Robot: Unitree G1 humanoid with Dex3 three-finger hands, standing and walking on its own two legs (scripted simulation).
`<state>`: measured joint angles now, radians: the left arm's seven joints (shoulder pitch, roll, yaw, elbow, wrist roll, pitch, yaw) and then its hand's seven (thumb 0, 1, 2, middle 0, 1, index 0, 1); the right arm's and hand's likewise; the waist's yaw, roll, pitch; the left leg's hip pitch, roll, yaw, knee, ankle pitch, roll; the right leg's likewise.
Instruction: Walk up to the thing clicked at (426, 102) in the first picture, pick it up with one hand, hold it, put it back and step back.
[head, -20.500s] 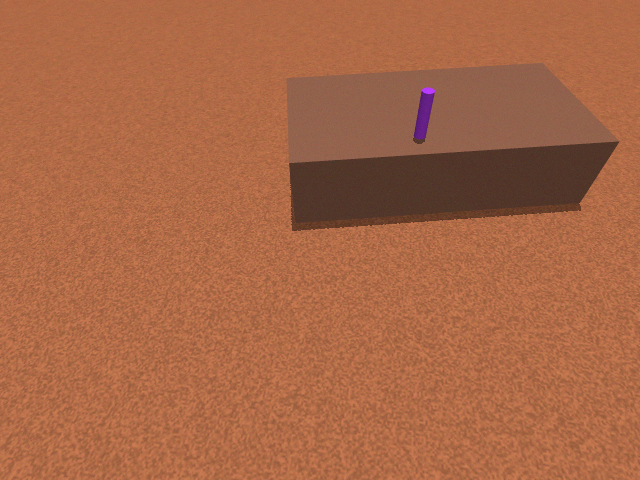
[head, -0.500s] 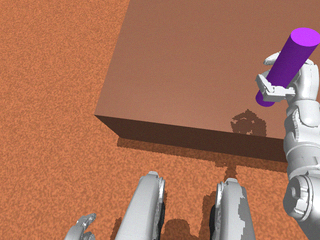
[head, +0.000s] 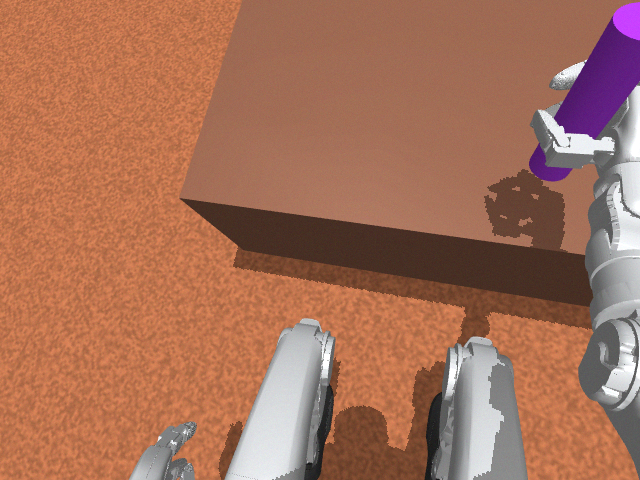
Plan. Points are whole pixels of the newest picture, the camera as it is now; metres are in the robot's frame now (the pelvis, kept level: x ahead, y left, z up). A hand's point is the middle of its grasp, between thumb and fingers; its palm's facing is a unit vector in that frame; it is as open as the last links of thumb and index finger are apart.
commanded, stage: lower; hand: right
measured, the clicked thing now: (587, 109) +0.53 -0.20 +0.02
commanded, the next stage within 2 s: loosen in 0.92 s
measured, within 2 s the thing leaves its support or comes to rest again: rests again in 0.72 s
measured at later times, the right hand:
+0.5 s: hand (537, 149) +0.54 -0.18 -0.07, palm faces +0.05 +1.00 -0.01, open 6.6 cm
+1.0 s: hand (533, 152) +0.54 -0.18 -0.09, palm faces +0.05 +1.00 -0.02, open 6.6 cm
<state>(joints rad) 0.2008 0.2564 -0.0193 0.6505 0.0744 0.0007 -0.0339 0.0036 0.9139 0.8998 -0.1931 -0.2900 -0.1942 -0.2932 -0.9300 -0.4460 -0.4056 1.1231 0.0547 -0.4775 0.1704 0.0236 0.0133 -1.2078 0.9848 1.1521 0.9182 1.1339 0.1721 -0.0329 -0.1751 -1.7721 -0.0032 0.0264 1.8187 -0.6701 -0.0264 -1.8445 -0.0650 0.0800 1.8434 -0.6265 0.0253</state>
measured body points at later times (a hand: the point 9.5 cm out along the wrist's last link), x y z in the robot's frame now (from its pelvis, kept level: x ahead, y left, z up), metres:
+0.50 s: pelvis -0.01 +0.00 -0.07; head +0.22 -0.03 +0.32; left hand +0.05 +0.28 -0.19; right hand +0.53 -0.23 -0.07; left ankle +0.07 +0.13 -0.47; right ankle +0.07 -0.14 -0.47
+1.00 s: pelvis -0.01 +0.00 -0.10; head +0.22 -0.03 +0.29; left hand +0.04 +0.29 -0.21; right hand +0.54 -0.24 -0.09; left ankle +0.07 +0.13 -0.47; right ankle +0.07 -0.14 -0.47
